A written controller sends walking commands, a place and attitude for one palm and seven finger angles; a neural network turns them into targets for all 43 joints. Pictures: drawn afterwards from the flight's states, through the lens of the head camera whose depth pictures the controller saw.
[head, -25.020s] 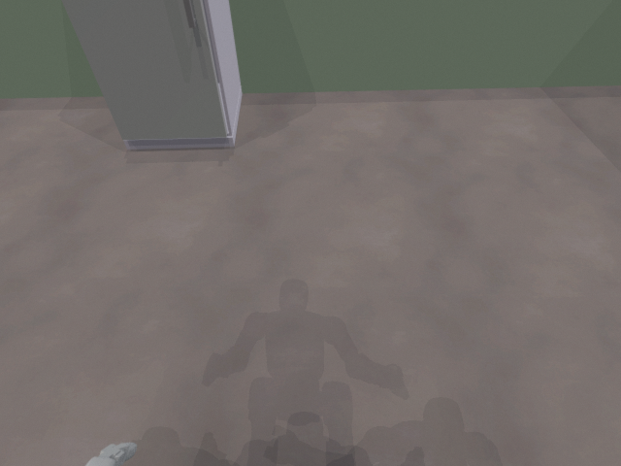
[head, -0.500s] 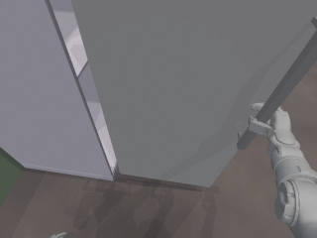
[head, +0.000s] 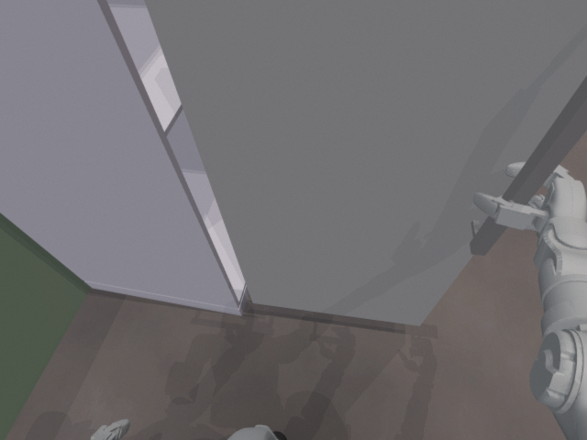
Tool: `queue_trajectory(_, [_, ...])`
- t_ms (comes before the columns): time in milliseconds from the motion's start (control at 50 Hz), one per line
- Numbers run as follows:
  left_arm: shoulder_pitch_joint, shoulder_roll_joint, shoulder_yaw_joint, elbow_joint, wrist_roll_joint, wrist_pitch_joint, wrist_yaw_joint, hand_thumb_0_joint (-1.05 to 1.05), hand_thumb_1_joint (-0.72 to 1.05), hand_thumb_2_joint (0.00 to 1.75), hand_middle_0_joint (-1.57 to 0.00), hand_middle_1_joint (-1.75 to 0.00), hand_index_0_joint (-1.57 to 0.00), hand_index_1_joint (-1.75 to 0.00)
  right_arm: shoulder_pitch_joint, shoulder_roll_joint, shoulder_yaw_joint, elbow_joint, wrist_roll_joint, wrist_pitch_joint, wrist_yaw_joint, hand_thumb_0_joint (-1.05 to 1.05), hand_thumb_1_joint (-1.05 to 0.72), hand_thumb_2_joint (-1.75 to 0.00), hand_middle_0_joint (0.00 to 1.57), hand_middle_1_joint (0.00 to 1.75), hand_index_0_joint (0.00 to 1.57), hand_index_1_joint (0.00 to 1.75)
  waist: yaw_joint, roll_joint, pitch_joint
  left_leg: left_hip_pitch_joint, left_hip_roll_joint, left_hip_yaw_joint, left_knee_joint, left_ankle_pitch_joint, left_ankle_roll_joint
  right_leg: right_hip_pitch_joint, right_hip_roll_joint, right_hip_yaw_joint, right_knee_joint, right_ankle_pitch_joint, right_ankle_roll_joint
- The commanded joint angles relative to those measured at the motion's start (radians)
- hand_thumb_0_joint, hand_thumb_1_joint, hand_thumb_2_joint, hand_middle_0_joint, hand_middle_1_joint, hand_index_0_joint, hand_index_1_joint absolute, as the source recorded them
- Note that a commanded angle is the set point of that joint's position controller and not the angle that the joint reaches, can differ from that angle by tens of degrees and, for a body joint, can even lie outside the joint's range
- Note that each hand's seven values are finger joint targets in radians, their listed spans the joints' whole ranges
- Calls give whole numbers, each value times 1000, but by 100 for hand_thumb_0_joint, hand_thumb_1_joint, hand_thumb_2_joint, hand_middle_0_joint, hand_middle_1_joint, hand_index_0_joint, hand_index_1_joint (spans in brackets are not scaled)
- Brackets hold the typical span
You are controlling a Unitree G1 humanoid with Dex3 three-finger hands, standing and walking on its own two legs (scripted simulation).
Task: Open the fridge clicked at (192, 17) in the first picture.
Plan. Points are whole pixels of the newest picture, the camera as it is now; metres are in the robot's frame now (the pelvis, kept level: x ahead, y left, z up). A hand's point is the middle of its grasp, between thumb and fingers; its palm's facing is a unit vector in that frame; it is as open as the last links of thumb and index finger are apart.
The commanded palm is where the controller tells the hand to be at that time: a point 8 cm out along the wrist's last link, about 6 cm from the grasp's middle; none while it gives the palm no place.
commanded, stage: loosen the grip on the handle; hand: right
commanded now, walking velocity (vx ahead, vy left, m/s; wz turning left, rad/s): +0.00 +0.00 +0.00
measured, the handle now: (533, 157) +0.50 -0.24 +0.11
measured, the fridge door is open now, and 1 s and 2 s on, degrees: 88 83 83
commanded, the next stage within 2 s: slip the hand off the handle in 0.32 s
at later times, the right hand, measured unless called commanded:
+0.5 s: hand (519, 210) +0.48 -0.26 +0.03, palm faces +0.24 +0.96 -0.14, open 13.9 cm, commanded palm +0.44 -0.31 +0.05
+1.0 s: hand (570, 221) +0.46 -0.32 +0.03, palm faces +0.25 +0.95 -0.17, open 14.7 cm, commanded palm +0.43 -0.37 +0.05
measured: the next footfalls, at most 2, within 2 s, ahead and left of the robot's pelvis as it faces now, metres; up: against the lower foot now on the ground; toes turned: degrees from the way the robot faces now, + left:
none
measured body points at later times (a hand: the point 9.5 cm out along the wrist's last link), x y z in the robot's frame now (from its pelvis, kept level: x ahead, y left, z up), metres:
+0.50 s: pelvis +0.02 -0.02 -0.01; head +0.09 -0.05 +0.43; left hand +0.05 +0.24 -0.12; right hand +0.46 -0.31 +0.04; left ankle +0.04 +0.11 -0.73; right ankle -0.01 -0.12 -0.73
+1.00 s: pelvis +0.03 -0.03 -0.01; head +0.11 -0.05 +0.43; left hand +0.06 +0.25 -0.11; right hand +0.45 -0.37 +0.04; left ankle +0.04 +0.11 -0.73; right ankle -0.01 -0.12 -0.73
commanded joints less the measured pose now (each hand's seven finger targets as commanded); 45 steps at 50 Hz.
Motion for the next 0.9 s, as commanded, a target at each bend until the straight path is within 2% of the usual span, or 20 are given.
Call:
queue_trajectory(0, [33,163,49,-98,-15,-25,6,0,90,90,-20,-30,-20,-30,-390,-261,-41,-171,43,7,-5,0,55,-20,40,133,40,133,-44,-12,-346,254,-6,-51,-84,76,0,39,48,33,-71,97,-39])
queue_trajectory(80, [51,147,49,-96,-11,-24,1,0,90,90,-20,-30,-20,-30,-423,-219,22,-280,-12,14,-22,0,55,-20,34,127,34,127,-43,-157,-400,212,-16,-33,-46,161,11,120,44,53,-52,207,-39])
queue_trajectory(100, [56,144,47,-93,-10,-24,-1,0,90,90,-20,-30,-20,-30,-413,-197,28,-276,-6,13,-30,0,55,-20,33,125,33,125,-37,-132,-379,199,-18,-28,-45,164,10,119,42,60,-47,214,-37])
queue_trajectory(120, [80,159,38,-61,-7,-13,6,0,90,90,-20,-30,-20,-30,-421,-295,-39,-110,-23,18,-41,0,55,-20,32,123,32,123,-10,-29,-270,153,-19,-27,-51,116,2,25,44,65,-39,141,-37])
queue_trajectory(160, [80,158,31,-80,-13,-11,7,0,90,90,-20,-30,-20,-30,-483,-263,-18,-124,9,3,-40,0,55,-20,29,120,29,120,11,32,-247,153,-18,-30,-59,66,-5,-17,52,76,-39,80,-42])
queue_trajectory(200, [86,156,34,-72,-6,-18,9,0,90,90,-20,-30,-20,-30,-566,-236,16,-172,3,-34,-32,0,55,-20,26,117,26,117,21,-48,-340,150,-21,-37,-39,87,-4,41,51,80,-32,103,-40])
queue_trajectory(260, [113,139,36,-68,1,-24,0,0,90,90,-20,-30,-20,-30,-568,-157,62,-232,6,-85,-24,0,55,-20,25,115,25,115,12,-181,-458,104,-28,-22,9,169,7,172,41,110,12,283,-27])
queue_trajectory(320, [130,144,34,-43,5,-13,-9,0,90,90,-20,-30,-20,-30,-546,-136,54,-142,20,-78,-30,0,55,-20,25,115,25,115,19,-93,-389,68,-35,-11,9,143,0,124,31,131,11,257,-19])
queue_trajectory(340, [128,147,35,-43,5,-12,-10,0,90,90,-20,-30,-20,-30,-558,-154,37,-139,23,-78,-34,0,55,-20,25,115,25,115,17,-73,-373,76,-35,-11,8,140,0,103,33,131,8,243,-20])
queue_trajectory(380, [135,150,41,-46,6,-8,-10,0,90,90,-20,-30,-20,-30,-558,-190,12,-184,14,-86,-40,0,55,-20,25,115,25,115,3,-104,-452,102,-34,-13,24,181,-1,140,32,130,18,316,-19])
queue_trajectory(400, [151,160,35,-34,8,5,-6,0,90,90,-20,-30,-20,-30,-426,-297,-75,-9,-15,-69,-40,0,55,-20,25,115,25,115,-19,-45,-356,95,-33,-11,33,184,3,46,37,123,25,297,-21])
queue_trajectory(460, [134,154,22,-82,6,24,-7,0,90,90,-20,-30,-20,-30,-466,-344,-68,-87,-32,-71,-28,0,55,-20,25,115,25,115,-23,-60,-347,133,-29,-11,45,188,3,-22,52,113,20,258,-29])
queue_trajectory(520, [150,154,31,-87,12,35,-10,0,90,90,-20,-30,-20,-30,-474,-364,-70,-174,-45,-109,-6,0,55,-20,25,115,25,115,-29,-141,-451,119,-32,-17,61,228,3,73,36,122,45,380,-18])
queue_trajectory(560, [160,151,34,-95,9,38,-5,0,90,90,-20,-30,-20,-30,-479,-339,-58,-202,-12,-132,19,0,55,-20,25,115,25,115,-15,-151,-482,109,-41,-13,63,239,2,117,31,127,66,443,-17])
queue_trajectory(580, [173,160,40,-76,13,43,-6,0,90,90,-20,-30,-20,-30,-480,-376,-90,-209,-7,-140,32,0,55,-20,25,115,25,115,-23,-161,-520,112,-42,-18,62,246,-1,141,21,135,69,469,-10])
queue_trajectory(620, [178,160,44,-77,6,49,-7,0,90,90,-20,-30,-20,-30,-416,-317,-59,-182,17,-127,66,0,55,-20,25,115,25,115,-22,-160,-495,88,-46,-12,58,244,-2,151,17,136,76,494,-7])
queue_trajectory(660, [178,155,43,-83,0,51,-5,0,90,90,-20,-30,-20,-30,-418,-257,1,-195,28,-107,96,0,55,-20,25,115,25,115,-8,-210,-469,53,-50,-1,56,232,1,170,17,140,83,537,-1])
queue_trajectory(740, [186,166,47,-74,2,74,-5,0,90,90,-20,-30,-20,-30,-364,-304,-34,-164,24,-64,113,0,55,-20,25,115,25,115,-15,-158,-401,40,-51,3,44,212,-1,109,17,138,74,463,-8])
queue_trajectory(780, [188,167,48,-77,4,77,-2,0,90,90,-20,-30,-20,-30,-385,-342,-59,-208,25,-72,112,0,55,-20,25,115,25,115,-22,-163,-438,71,-50,1,49,237,1,111,20,138,76,479,-10])
queue_trajectory(880, [177,164,42,-96,2,90,5,0,90,90,-20,-30,-20,-30,-352,-438,-112,-216,3,-94,115,0,55,-20,25,115,25,115,-31,-152,-429,104,-48,-7,62,261,1,69,26,128,82,462,-18])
